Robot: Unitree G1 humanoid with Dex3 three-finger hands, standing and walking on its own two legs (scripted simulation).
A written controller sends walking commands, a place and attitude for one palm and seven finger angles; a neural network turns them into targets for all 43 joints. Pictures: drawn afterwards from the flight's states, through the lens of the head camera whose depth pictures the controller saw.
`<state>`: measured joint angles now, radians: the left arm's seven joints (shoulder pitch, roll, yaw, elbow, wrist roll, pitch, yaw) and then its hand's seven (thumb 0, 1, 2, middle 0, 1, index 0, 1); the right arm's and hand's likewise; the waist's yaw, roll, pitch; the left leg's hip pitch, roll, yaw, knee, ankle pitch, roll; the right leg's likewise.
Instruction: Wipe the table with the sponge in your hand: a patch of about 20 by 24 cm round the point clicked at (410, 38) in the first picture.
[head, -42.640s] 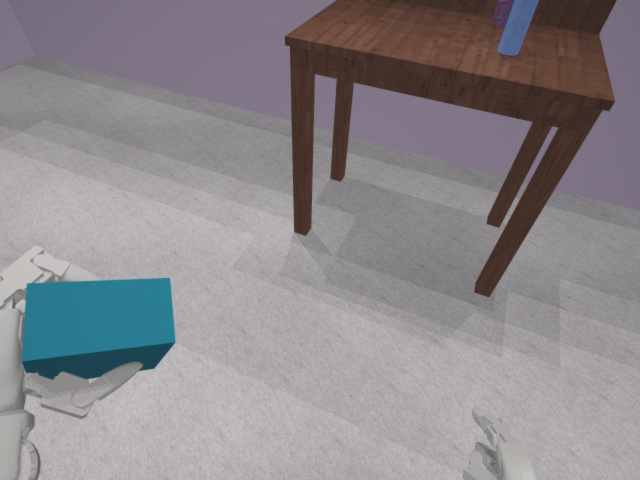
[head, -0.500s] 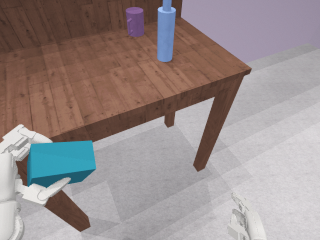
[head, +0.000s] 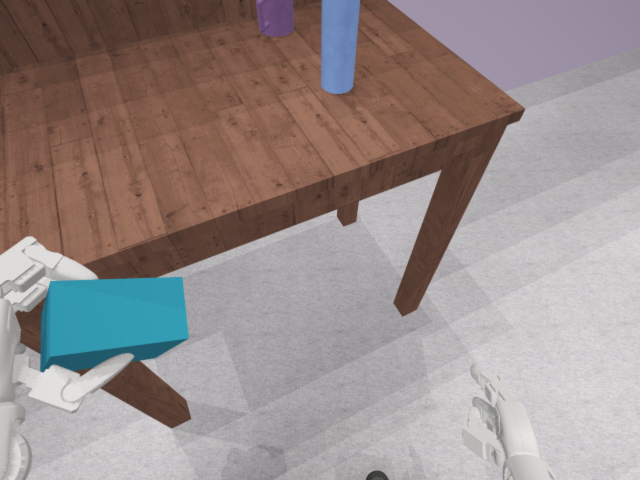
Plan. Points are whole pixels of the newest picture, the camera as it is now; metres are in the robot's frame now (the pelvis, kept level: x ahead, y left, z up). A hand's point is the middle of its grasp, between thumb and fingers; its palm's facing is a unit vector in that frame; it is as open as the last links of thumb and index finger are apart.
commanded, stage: step back with the hand held close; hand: left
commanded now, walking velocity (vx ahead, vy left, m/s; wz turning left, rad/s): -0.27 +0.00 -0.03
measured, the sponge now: (130, 324) +0.24 +0.22 +0.10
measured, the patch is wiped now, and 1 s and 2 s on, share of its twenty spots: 0.95 0.95 0.95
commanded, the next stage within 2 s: stop stepping back and stand still in 1.22 s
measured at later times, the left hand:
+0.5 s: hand (41, 397) +0.16 +0.24 +0.15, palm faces +0.38 -0.80 -0.46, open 10.1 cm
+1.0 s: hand out of the picture +0.08 +0.20 +0.16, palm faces +0.38 -0.77 -0.51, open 10.1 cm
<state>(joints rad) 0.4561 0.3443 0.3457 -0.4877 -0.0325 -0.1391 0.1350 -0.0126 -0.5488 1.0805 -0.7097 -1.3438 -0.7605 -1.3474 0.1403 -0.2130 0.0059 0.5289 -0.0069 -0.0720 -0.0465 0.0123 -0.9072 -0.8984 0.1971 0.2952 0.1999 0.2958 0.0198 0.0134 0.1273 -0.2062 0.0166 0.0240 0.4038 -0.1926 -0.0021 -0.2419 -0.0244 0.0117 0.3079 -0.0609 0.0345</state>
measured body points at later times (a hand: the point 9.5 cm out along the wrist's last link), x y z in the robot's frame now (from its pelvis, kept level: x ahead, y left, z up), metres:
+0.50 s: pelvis -0.06 -0.01 -0.01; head -0.02 -0.01 +0.44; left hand +0.13 +0.28 +0.18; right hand +0.10 -0.24 -0.10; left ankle +0.01 +0.12 -0.74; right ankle +0.06 -0.14 -0.74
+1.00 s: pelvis -0.14 -0.04 -0.03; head -0.09 -0.04 +0.42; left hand +0.06 +0.24 +0.19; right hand +0.04 -0.25 -0.12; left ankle +0.01 +0.12 -0.74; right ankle -0.19 -0.13 -0.75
